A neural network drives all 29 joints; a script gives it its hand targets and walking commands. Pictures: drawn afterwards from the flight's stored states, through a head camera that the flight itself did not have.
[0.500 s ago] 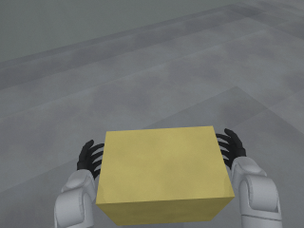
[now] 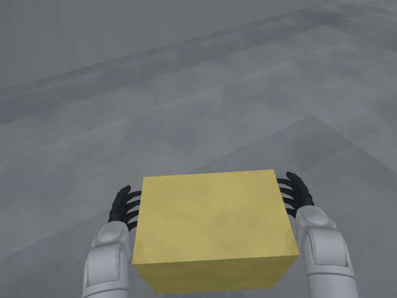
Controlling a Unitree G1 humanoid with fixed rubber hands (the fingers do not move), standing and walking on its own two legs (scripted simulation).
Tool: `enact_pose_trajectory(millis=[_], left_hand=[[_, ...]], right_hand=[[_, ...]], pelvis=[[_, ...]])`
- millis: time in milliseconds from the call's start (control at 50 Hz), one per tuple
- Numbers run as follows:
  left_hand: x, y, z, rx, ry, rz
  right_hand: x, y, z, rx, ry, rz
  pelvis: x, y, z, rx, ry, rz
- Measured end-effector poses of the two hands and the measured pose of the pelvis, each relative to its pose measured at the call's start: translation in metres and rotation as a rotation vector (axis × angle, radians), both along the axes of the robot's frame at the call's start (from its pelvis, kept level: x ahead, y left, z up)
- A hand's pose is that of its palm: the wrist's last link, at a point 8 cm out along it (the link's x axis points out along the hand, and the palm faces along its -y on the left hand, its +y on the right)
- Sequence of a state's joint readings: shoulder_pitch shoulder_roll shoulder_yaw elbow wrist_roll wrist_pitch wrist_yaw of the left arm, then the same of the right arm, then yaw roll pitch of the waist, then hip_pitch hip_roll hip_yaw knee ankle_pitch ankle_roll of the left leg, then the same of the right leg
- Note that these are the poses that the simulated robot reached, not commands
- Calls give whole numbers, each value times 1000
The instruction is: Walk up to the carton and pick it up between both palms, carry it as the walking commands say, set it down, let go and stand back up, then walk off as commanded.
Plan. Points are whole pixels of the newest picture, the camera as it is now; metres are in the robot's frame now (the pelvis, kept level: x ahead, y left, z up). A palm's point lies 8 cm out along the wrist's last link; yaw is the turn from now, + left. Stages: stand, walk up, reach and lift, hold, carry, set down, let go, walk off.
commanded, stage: carry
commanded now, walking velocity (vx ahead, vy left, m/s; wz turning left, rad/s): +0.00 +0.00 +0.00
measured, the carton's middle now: (211, 235) +0.27 +0.00 -0.06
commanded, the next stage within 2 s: none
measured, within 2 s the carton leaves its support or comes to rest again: neither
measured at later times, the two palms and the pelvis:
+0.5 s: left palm (129, 230) +0.25 +0.17 +0.03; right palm (313, 213) +0.27 -0.20 +0.04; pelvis -0.01 -0.01 +0.00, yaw +0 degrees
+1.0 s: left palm out of the picture +0.11 +0.18 +0.08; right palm (347, 283) +0.13 -0.19 +0.09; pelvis -0.09 -0.01 -0.01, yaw +2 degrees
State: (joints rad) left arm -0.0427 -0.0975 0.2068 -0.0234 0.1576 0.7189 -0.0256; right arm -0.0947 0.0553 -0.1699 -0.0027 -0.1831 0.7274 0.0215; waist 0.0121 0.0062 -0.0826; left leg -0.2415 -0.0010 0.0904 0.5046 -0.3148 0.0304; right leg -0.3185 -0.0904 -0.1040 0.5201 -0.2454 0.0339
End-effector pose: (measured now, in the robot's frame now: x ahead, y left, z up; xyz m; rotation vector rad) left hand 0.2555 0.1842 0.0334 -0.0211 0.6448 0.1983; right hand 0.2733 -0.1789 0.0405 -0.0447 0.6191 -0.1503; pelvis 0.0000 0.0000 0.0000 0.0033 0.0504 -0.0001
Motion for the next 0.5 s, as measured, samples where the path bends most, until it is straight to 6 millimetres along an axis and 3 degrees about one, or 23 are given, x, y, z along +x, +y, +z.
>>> enact_pose_trajectory(millis=[80,180,260,440,500], left_hand=[[1,-3,-9,16,38,-12],[1,-7,-11,-1,17,-11],[1,-11,2,-33,-30,-5],[-3,-18,-9,21,46,-33],[-8,-18,-6,-1,20,-16]], right_hand=[[0,-3,-9,-23,36,9],[3,-7,-2,-32,14,8],[1,-10,10,-9,-32,-3],[-6,-17,-7,-19,37,0],[-8,-17,0,-16,11,2]], pelvis=[[1,-2,0,-3,-5,0],[-1,-6,0,-2,-13,-3],[-1,-9,0,-2,-10,-4],[-3,-13,0,0,-23,0],[-5,-14,0,-3,-24,1]])
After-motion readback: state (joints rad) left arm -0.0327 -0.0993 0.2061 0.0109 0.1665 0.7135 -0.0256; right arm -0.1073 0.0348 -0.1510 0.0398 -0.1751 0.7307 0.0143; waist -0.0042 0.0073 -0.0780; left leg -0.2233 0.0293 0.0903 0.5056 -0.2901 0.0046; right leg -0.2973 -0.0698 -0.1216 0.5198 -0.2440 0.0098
